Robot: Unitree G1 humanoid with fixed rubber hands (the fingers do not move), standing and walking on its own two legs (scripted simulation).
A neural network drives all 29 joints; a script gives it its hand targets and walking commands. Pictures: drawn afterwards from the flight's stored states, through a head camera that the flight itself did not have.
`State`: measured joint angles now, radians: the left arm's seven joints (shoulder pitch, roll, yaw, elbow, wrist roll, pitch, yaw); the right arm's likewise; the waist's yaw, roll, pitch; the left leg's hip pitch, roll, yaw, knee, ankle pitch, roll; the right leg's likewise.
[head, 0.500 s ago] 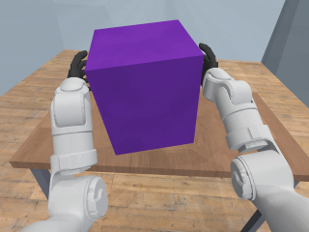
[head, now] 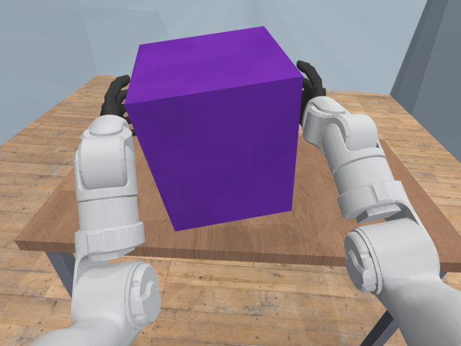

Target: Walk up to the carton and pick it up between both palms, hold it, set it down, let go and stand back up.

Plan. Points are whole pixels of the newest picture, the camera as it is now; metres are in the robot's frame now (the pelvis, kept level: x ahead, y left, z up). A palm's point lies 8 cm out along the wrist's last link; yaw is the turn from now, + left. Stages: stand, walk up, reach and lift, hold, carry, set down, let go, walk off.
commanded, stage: hold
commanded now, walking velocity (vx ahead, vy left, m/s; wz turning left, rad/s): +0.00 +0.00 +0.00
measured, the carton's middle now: (218, 130) +0.40 +0.00 +0.24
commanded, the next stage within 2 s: none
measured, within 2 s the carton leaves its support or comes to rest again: neither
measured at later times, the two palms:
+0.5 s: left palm (116, 125) +0.36 +0.16 +0.28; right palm (312, 110) +0.37 -0.14 +0.29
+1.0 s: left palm (114, 124) +0.36 +0.16 +0.28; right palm (310, 110) +0.38 -0.14 +0.29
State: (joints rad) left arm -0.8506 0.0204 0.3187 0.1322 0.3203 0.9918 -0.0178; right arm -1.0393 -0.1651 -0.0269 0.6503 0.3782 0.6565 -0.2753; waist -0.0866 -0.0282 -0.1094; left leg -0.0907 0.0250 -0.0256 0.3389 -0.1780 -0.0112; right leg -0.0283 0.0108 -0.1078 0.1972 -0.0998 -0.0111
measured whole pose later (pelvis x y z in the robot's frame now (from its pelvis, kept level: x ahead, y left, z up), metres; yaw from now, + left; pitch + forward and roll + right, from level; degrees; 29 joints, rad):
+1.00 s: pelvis +0.00 +0.00 +0.00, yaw +0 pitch -4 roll -1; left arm -0.87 0.03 0.31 0.15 0.31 0.97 -0.01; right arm -1.04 -0.16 -0.03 0.66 0.37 0.64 -0.28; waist -0.08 -0.03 -0.10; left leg -0.10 0.03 -0.03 0.35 -0.18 -0.02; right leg -0.04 0.02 -0.11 0.21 -0.10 -0.02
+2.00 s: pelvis +0.00 -0.01 +0.00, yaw +0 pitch -4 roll -1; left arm -0.85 0.03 0.31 0.13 0.30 0.97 -0.01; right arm -1.01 -0.16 -0.02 0.63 0.38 0.65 -0.29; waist -0.07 -0.03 -0.10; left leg -0.09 0.03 -0.03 0.34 -0.18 -0.02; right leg -0.03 0.02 -0.11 0.21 -0.11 -0.02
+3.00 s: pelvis -0.01 -0.01 +0.00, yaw +0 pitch -4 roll -1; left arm -0.88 0.04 0.31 0.16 0.28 0.97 0.01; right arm -1.06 -0.17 -0.03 0.68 0.38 0.65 -0.28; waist -0.07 -0.03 -0.10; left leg -0.12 0.04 -0.03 0.36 -0.18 -0.02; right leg -0.06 0.02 -0.11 0.22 -0.10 -0.02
